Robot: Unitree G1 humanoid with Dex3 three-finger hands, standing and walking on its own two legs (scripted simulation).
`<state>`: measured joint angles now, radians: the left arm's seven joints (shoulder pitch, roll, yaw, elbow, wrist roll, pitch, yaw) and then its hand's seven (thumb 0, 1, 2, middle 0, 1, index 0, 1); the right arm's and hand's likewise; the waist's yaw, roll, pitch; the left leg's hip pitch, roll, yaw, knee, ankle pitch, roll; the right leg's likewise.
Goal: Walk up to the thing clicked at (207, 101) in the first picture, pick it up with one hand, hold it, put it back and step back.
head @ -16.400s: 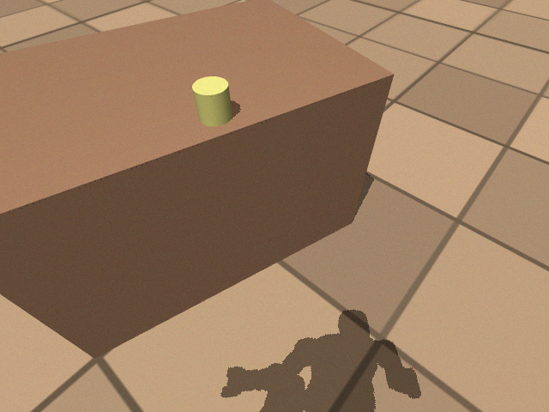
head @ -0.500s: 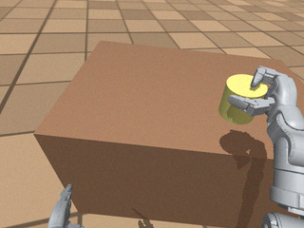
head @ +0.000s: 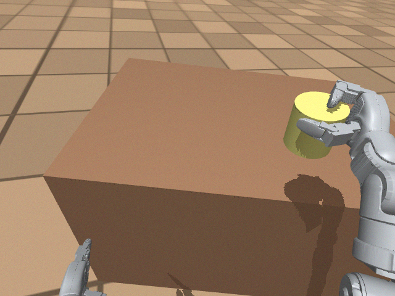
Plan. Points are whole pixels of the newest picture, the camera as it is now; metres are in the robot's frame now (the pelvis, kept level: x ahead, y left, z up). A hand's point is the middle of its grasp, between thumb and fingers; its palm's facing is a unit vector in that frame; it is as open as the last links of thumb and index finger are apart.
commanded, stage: hold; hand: right
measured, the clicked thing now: (313, 125) +0.35 -0.17 +0.23
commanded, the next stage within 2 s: none
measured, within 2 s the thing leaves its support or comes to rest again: neither
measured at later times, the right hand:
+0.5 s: hand (329, 105) +0.34 -0.17 +0.29, palm faces +0.14 +0.99 -0.01, open 7.2 cm
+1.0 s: hand (332, 109) +0.33 -0.17 +0.28, palm faces +0.15 +0.99 -0.02, open 7.1 cm
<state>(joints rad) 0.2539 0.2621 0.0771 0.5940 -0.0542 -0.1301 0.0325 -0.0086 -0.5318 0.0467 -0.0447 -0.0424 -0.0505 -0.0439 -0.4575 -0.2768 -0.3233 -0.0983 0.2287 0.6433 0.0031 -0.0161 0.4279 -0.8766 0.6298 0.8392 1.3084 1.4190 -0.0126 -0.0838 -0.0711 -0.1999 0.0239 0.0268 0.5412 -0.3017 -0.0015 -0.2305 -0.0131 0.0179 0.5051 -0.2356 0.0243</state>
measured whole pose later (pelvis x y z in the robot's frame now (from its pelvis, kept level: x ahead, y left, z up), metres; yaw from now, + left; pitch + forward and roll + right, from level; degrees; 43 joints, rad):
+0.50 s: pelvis +0.00 +0.00 +0.00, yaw +0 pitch -3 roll -1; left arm 0.24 0.27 0.07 0.63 -0.06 -0.14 0.03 -0.01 -0.54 0.05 -0.05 -0.04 -0.05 -0.05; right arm -0.51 -0.28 -0.32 -0.13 0.24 0.75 -0.01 -0.02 0.43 -0.88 0.63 0.85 1.31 1.42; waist -0.01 -0.09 -0.08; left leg -0.19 0.03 0.03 0.53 -0.29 -0.01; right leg -0.22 -0.01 0.02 0.50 -0.23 0.02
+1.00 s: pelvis +0.00 -0.01 +0.00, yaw +0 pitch -3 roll +0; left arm 0.23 0.26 0.08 0.64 -0.06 -0.16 0.03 -0.01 -0.53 0.05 -0.05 -0.05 -0.05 -0.05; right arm -0.46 -0.28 -0.31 -0.19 0.24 0.73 -0.01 -0.02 0.43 -0.88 0.63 0.84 1.32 1.43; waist -0.02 -0.08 -0.08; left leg -0.18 0.03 0.02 0.53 -0.29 -0.01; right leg -0.22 -0.01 0.01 0.50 -0.24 0.02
